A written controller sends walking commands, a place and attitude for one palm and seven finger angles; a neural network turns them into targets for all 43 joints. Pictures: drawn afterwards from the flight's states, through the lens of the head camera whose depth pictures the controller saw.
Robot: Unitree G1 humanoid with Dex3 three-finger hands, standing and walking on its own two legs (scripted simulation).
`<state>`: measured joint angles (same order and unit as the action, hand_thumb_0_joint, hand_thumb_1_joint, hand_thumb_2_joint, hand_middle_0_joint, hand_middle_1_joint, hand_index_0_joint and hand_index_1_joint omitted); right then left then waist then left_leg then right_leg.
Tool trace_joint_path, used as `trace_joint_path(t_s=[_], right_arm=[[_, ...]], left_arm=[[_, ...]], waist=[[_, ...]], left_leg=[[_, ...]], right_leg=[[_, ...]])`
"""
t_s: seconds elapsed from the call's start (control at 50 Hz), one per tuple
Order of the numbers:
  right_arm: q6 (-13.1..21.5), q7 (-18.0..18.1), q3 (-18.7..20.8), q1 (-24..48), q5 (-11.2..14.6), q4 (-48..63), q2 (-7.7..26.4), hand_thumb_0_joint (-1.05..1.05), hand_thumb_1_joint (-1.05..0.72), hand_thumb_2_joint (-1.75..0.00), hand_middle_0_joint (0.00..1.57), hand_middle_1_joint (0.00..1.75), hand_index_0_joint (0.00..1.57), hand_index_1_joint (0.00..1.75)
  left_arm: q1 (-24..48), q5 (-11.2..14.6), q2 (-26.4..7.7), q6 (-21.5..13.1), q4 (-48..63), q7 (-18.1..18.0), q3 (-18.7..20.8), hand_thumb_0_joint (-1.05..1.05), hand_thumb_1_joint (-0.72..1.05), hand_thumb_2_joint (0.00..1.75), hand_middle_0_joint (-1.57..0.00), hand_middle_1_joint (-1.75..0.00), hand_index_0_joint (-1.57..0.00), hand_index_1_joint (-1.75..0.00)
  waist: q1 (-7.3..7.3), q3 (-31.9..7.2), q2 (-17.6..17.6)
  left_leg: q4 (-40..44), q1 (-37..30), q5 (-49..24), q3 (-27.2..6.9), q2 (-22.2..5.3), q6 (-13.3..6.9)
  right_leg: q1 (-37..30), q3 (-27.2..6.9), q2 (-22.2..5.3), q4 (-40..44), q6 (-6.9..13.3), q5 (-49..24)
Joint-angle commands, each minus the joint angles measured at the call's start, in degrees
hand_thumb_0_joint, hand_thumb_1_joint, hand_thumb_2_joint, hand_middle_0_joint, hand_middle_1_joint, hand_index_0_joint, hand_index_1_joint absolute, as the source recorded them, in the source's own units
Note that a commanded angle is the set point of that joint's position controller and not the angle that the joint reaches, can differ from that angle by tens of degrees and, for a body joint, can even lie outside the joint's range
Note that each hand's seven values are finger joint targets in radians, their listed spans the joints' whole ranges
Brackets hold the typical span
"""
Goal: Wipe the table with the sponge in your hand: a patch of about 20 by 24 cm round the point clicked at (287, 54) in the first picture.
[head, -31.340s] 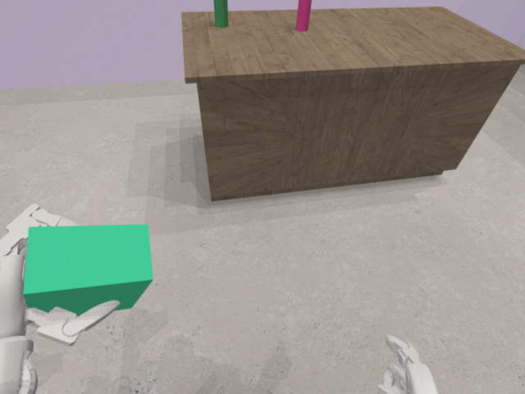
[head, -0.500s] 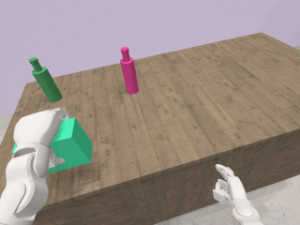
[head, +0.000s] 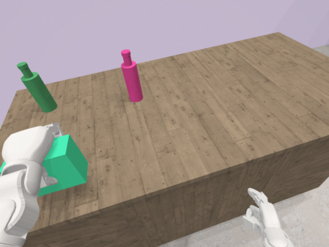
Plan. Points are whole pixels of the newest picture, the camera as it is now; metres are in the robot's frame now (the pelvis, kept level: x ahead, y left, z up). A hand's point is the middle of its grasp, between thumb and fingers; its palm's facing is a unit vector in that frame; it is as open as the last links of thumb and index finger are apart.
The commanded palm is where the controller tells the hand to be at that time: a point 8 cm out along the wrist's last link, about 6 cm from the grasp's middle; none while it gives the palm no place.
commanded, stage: move the sponge above the wiping area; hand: left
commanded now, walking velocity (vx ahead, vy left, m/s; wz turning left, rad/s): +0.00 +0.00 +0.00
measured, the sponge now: (53, 171) +0.23 +0.32 +0.08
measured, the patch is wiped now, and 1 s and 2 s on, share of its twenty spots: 0.00 0.00 0.00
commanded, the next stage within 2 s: lower the sponge onto the table in 1.88 s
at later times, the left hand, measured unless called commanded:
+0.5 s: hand (45, 163) +0.23 +0.32 +0.11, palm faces +0.03 -0.08 -1.00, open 10.7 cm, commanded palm +0.20 +0.32 +0.18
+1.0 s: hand (51, 165) +0.23 +0.32 +0.10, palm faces +0.03 -0.09 -1.00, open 10.7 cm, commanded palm +0.20 +0.31 +0.17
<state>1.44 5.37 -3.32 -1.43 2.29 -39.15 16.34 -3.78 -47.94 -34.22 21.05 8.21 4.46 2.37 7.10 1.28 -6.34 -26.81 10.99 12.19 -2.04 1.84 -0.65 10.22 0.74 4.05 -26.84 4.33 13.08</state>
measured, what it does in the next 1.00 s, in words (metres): stands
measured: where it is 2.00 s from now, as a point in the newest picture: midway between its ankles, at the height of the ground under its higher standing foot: outside the picture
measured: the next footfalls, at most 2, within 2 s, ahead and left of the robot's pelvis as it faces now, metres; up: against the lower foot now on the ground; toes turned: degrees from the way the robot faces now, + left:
none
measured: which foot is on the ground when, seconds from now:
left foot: down 0.00-1.00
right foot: down 0.00-1.00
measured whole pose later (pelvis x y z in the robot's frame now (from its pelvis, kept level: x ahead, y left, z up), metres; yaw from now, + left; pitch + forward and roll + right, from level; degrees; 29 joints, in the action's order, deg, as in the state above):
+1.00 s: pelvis +0.01 +0.03 +0.00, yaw +0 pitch -3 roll +0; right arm 0.1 3.6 -3.6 -0.7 1.9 -38.5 14.3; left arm -7.0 -52.0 -28.6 21.9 10.1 1.0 -3.1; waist 7.7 0.5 -5.8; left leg -24.2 10.2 11.1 -1.4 3.7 -2.9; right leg 9.3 -0.2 2.2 -24.2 2.0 12.1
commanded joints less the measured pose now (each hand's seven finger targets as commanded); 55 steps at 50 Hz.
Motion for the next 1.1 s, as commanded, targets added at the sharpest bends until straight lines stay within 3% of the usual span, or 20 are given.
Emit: trace_joint_path(t_s=[0.0, 0.04, 0.06, 0.24, 0.26, 0.34, 0.36, 0.44, 0.46, 0.54, 0.56, 0.68, 0.74, 0.76, 0.8, 0.84, 0.86, 0.94, 0.96, 1.08], right_arm=[[3.68, 0.35, 2.03, 12.20, 0.02, 11.19, 4.37, 0.00, -0.90, -0.90, 0.20, 0.30, 0.20, 0.30], [3.86, 0.31, 1.99, 13.40, 0.18, 10.84, 4.58, 0.00, -0.90, -0.90, 0.20, 0.30, 0.20, 0.30], [3.86, 0.37, 1.97, 12.48, 0.00, 11.32, 4.17, 0.00, -0.90, -0.90, 0.20, 0.30, 0.20, 0.30], [3.20, 0.14, 2.05, 13.62, 0.16, 10.34, 4.58, 0.00, -0.90, -0.90, 0.20, 0.30, 0.20, 0.30], [3.13, 0.13, 2.18, 12.33, 0.01, 10.73, 4.31, 0.00, -0.90, -0.90, 0.20, 0.30, 0.20, 0.30], [3.00, -0.24, 1.68, 14.00, 0.40, 10.92, 4.13, 0.00, -0.90, -0.90, 0.20, 0.30, 0.20, 0.30], [3.09, -0.25, 1.99, 12.57, 0.14, 11.35, 3.82, 0.00, -0.90, -0.90, 0.20, 0.30, 0.20, 0.30], [2.97, -0.59, 1.85, 13.43, -0.06, 11.11, 4.06, 0.00, -0.90, -0.90, 0.20, 0.30, 0.20, 0.30], [2.83, -0.61, 1.89, 12.17, -0.26, 11.68, 3.48, 0.00, -0.90, -0.90, 0.20, 0.30, 0.20, 0.30], [2.33, -0.54, 1.77, 13.62, -0.17, 10.65, 4.07, 0.00, -0.90, -0.90, 0.20, 0.30, 0.20, 0.30], [2.26, -0.68, 1.82, 12.54, -0.21, 11.08, 3.49, 0.00, -0.90, -0.90, 0.20, 0.30, 0.20, 0.30], [2.20, -1.12, 1.82, 13.12, -0.08, 10.97, 3.23, 0.00, -0.90, -0.90, 0.20, 0.30, 0.20, 0.30], [1.62, -0.99, 1.72, 14.44, 0.03, 10.40, 3.96, 0.00, -0.90, -0.90, 0.20, 0.30, 0.20, 0.30], [1.72, -1.04, 1.76, 13.62, -0.08, 11.18, 3.33, 0.00, -0.90, -0.90, 0.20, 0.30, 0.20, 0.30], [1.74, -1.16, 1.94, 12.88, -0.17, 10.88, 3.47, 0.00, -0.90, -0.90, 0.20, 0.30, 0.20, 0.30], [1.77, -1.15, 1.89, 14.30, -0.36, 10.85, 3.90, 0.00, -0.90, -0.90, 0.20, 0.30, 0.20, 0.30], [1.86, -1.39, 1.78, 13.42, -0.28, 11.27, 3.33, 0.00, -0.90, -0.90, 0.20, 0.30, 0.20, 0.30], [1.75, -1.26, 2.00, 13.57, -0.23, 10.45, 3.87, 0.00, -0.90, -0.90, 0.20, 0.30, 0.20, 0.30], [1.82, -1.30, 1.95, 13.06, -0.18, 10.93, 3.41, 0.00, -0.90, -0.90, 0.20, 0.30, 0.20, 0.30], [2.09, -0.97, 2.03, 12.47, -0.07, 10.39, 3.52, 0.00, -0.90, -0.90, 0.20, 0.30, 0.20, 0.30]], left_arm=[[11.70, -1.61, -14.78, -1.55, 11.72, -2.68, 9.16, 0.00, 0.10, 1.30, -1.20, -1.60, -1.20, -1.60], [13.08, -1.78, -17.74, -2.14, 13.15, -2.99, 11.88, 0.00, 0.10, 1.30, -1.20, -1.60, -1.20, -1.60], [13.88, -1.90, -13.48, -2.51, 13.42, -2.92, 8.10, 0.00, 0.10, 1.30, -1.20, -1.60, -1.20, -1.60], [14.37, -2.63, -17.13, -1.35, 11.60, -5.67, 12.18, 0.00, 0.10, 1.30, -1.20, -1.60, -1.20, -1.60], [12.86, -2.37, -13.47, -1.10, 10.79, -5.45, 9.23, 0.00, 0.10, 1.30, -1.20, -1.60, -1.20, -1.60], [13.86, -2.96, -13.95, -0.78, 12.82, -4.50, 8.72, 0.00, 0.10, 1.30, -1.20, -1.60, -1.20, -1.60], [12.31, -2.67, -10.07, -1.03, 13.03, -4.15, 5.57, 0.00, 0.10, 1.30, -1.20, -1.60, -1.20, -1.60], [11.09, -3.74, -13.72, -1.81, 15.79, -4.47, 8.85, 0.00, 0.10, 1.30, -1.20, -1.60, -1.20, -1.60], [10.38, -3.59, -9.21, -1.77, 15.46, -4.37, 5.30, 0.00, 0.10, 1.30, -1.20, -1.60, -1.20, -1.60], [13.47, -4.96, -13.73, -1.23, 14.93, -6.12, 9.10, 0.00, 0.10, 1.30, -1.20, -1.60, -1.20, -1.60], [13.80, -4.98, -9.62, -1.10, 14.91, -6.22, 5.52, 0.00, 0.10, 1.30, -1.20, -1.60, -1.20, -1.60], [12.40, -5.41, -6.71, 0.23, 14.12, -6.35, 2.77, 0.00, 0.10, 1.30, -1.20, -1.60, -1.20, -1.60], [13.33, -6.01, -10.59, 1.17, 13.22, -6.07, 5.71, 0.00, 0.10, 1.30, -1.20, -1.60, -1.20, -1.60], [12.88, -5.91, -6.57, 1.10, 14.24, -5.79, 2.33, 0.00, 0.10, 1.30, -1.20, -1.60, -1.20, -1.60], [12.09, -5.94, -6.76, 0.68, 13.61, -5.81, 2.45, 0.00, 0.10, 1.30, -1.20, -1.60, -1.20, -1.60], [10.58, -6.12, -10.64, 0.70, 14.31, -6.24, 6.39, 0.00, 0.10, 1.30, -1.20, -1.60, -1.20, -1.60], [10.26, -5.93, -7.40, 0.61, 14.86, -6.19, 3.88, 0.00, 0.10, 1.30, -1.20, -1.60, -1.20, -1.60], [11.09, -6.18, -10.04, 0.56, 13.58, -6.96, 6.04, 0.00, 0.10, 1.30, -1.20, -1.60, -1.20, -1.60], [11.15, -6.12, -6.39, 0.62, 13.61, -6.95, 3.00, 0.00, 0.10, 1.30, -1.20, -1.60, -1.20, -1.60], [13.12, -6.79, -5.98, 0.52, 11.85, -7.37, 1.74, 0.00, 0.10, 1.30, -1.20, -1.60, -1.20, -1.60]], waist=[[0.34, -12.68, 3.44], [0.49, -11.78, 2.60], [-0.05, -12.44, 2.09], [0.75, -11.71, 1.22], [0.51, -12.95, 0.84], [0.32, -12.04, 0.24], [0.03, -12.80, 0.14], [0.65, -12.68, 0.73], [0.32, -12.65, 1.54], [1.03, -11.95, 0.45], [0.47, -12.55, 0.10], [0.69, -13.73, 0.26], [0.64, -11.73, 0.68], [0.58, -13.45, 1.02], [0.40, -13.16, 1.93], [1.49, -12.82, 0.81], [0.98, -13.45, 0.71], [0.90, -11.69, 1.22], [0.54, -12.31, 1.04], [0.08, -12.26, 1.37]], left_leg=[[0.89, -3.65, -9.30, -3.34, 1.07, -1.95], [1.24, -4.03, -8.26, -4.04, 0.98, -1.79], [1.06, -4.08, -9.11, -3.36, 0.86, -2.07], [2.28, -3.87, -8.12, -4.09, 0.78, -1.35], [2.07, -3.47, -8.97, -3.57, 0.61, -1.56], [3.18, -4.64, -9.09, -4.86, 0.51, -1.42], [2.75, -4.72, -9.76, -4.37, 0.23, -1.73], [3.70, -5.56, -10.42, -5.80, -0.13, -1.41], [3.67, -5.06, -10.61, -5.18, -0.29, -1.63], [4.85, -5.26, -9.20, -6.06, -0.29, -1.12], [5.06, -4.90, -9.37, -5.73, -0.49, -1.11], [5.72, -5.76, -10.21, -6.06, -0.60, -0.72], [6.54, -4.98, -8.12, -6.36, -0.72, -0.72], [6.07, -5.03, -8.97, -5.71, -0.52, -1.08], [6.03, -5.58, -10.28, -6.06, -0.80, -0.81], [6.08, -5.40, -9.70, -6.18, -0.59, -0.96], [5.69, -4.99, -10.87, -5.62, -0.46, -1.04], [6.01, -5.36, -8.87, -6.21, -0.67, -0.98], [5.70, -4.99, -9.16, -5.50, -0.49, -1.16], [5.82, -5.42, -8.81, -5.77, -0.27, -0.98]], right_leg=[[-2.53, -9.19, -5.05, 5.68, -0.78, -7.55], [-1.50, -10.53, -4.40, 6.18, -0.15, -5.70], [-1.89, -8.21, -4.62, 5.62, -0.45, -7.00], [-1.42, -9.98, -4.05, 6.20, 0.32, -5.22], [-2.50, -7.79, -4.38, 5.47, -0.02, -6.58], [-1.24, -8.20, -3.67, 5.89, 0.28, -5.70], [-1.64, -6.17, -3.91, 5.45, -0.01, -6.52], [-1.78, -7.80, -3.16, 5.54, 0.51, -6.87], [-1.79, -5.38, -3.50, 5.41, -0.02, -6.82], [-1.46, -7.58, -2.82, 5.85, 0.69, -5.16], [-1.58, -5.10, -3.00, 5.46, 0.25, -5.01], [-2.04, -5.02, -2.98, 5.35, 0.21, -5.92], [-2.00, -6.66, -2.34, 5.76, 0.67, -4.81], [-2.70, -4.87, -2.74, 5.37, 0.23, -5.17], [-2.07, -4.87, -2.79, 5.51, 0.05, -5.94], [-3.08, -6.96, -2.39, 5.61, 0.72, -6.00], [-3.42, -5.19, -2.69, 5.30, 0.41, -6.54], [-1.81, -7.04, -2.28, 6.19, 0.66, -4.79], [-1.89, -5.49, -2.65, 6.01, 0.30, -4.88], [-1.19, -5.75, -2.66, 6.43, 0.25, -4.49]])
